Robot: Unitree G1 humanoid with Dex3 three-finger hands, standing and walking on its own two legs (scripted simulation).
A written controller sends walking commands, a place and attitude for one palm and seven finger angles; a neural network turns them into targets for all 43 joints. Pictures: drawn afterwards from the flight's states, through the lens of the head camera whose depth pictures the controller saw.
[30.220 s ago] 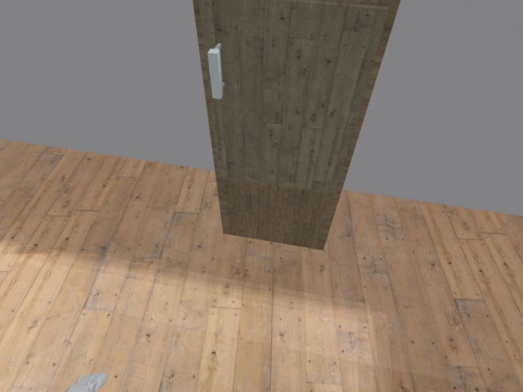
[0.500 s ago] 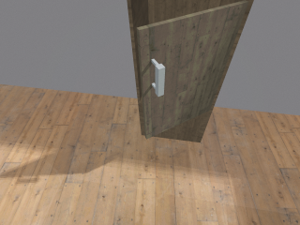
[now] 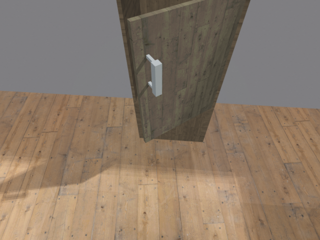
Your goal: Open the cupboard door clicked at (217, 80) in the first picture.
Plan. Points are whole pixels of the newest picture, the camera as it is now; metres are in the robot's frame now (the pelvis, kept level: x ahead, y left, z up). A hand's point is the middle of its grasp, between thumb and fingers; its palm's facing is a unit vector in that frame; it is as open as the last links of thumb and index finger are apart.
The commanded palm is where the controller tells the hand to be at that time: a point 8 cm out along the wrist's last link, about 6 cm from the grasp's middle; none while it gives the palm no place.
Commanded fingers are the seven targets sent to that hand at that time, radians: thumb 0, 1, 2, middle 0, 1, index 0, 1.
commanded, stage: walk to a spot facing it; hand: left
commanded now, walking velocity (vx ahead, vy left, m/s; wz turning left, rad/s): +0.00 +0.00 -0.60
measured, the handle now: (153, 75) +0.57 +0.06 +0.07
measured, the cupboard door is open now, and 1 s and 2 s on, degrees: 37 37 37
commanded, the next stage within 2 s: none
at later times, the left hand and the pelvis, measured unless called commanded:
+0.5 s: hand out of the picture +0.10 +0.16 -0.16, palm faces -0.25 -0.93 -0.28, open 7.4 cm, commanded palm none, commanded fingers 0.00 0.90 0.90 -0.20 -0.30 -0.20 -0.30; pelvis +0.01 -0.03 +0.00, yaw -18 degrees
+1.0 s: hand (142, 196) +0.26 +0.08 -0.17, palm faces -0.55 -0.78 -0.29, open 7.4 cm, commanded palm none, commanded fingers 0.00 0.90 0.90 -0.20 -0.30 -0.20 -0.30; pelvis +0.04 -0.04 -0.02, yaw -35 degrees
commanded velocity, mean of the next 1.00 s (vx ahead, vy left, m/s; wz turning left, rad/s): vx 0.00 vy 0.00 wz -0.60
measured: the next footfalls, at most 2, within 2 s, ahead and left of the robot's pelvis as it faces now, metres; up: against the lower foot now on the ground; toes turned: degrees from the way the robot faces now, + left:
left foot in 0.66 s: +0.12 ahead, +0.10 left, +0.00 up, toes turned -24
right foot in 0.98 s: +0.00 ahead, -0.16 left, +0.00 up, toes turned -37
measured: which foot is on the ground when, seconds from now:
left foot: down 0.00-0.28, up 0.30-0.64, down 0.66-0.96, up 0.98-1.00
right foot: down 0.00-0.64, up 0.66-0.96, down 0.98-1.00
